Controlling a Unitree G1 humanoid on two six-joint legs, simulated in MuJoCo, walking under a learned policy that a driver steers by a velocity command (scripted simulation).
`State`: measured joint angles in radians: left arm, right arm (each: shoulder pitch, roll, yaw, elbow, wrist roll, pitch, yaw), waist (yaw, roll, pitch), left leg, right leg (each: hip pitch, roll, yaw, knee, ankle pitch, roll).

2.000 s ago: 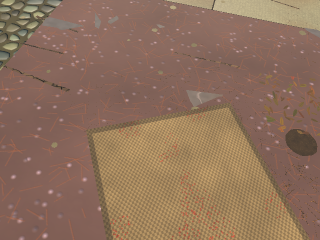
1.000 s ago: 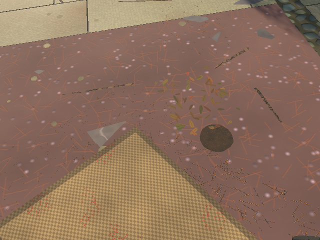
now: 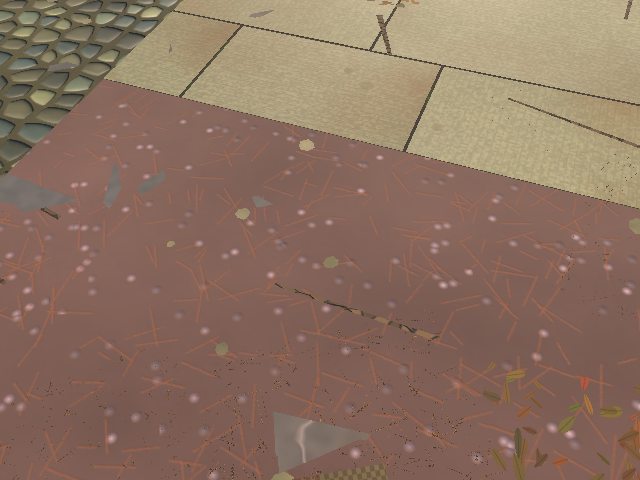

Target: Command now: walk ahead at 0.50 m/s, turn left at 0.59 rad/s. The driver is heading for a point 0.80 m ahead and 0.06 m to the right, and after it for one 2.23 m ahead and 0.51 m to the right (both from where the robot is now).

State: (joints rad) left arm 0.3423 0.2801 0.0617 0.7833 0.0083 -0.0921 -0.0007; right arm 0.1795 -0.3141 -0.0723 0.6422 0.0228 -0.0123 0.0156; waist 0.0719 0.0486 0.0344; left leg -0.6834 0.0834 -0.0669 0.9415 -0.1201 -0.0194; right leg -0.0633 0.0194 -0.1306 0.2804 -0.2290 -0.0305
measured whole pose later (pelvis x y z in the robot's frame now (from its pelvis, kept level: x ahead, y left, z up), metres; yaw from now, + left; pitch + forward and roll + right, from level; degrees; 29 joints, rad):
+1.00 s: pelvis +0.35 +0.04 -0.01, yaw -11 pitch +3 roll +2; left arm 0.18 0.31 0.08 0.64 0.00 0.03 0.03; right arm 0.09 -0.29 -0.07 0.76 0.00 0.02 -0.04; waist 0.02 0.01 0.05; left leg -0.49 -0.01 -0.11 0.85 -0.38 -0.08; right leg -0.39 0.08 0.11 0.47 -0.13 -0.05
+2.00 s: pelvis +0.55 -0.01 -0.03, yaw -19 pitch +3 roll +0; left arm 0.41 0.30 0.07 0.79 -0.01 -0.05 0.02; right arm 0.06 -0.28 -0.03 0.69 0.02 -0.06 0.08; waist 0.07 0.01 0.04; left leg -0.58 0.00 0.05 0.57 -0.06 0.09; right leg 0.18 -0.02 -0.14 0.27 -0.46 0.02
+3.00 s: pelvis +0.78 -0.09 -0.02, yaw -8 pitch +0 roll +0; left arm 0.21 0.31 0.07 0.68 -0.01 0.02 -0.02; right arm 0.21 -0.27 -0.07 0.76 0.00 0.03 -0.06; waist 0.00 0.00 0.04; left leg -0.21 0.05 0.02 0.59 -0.38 -0.03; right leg -0.40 0.02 -0.02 0.76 -0.43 -0.01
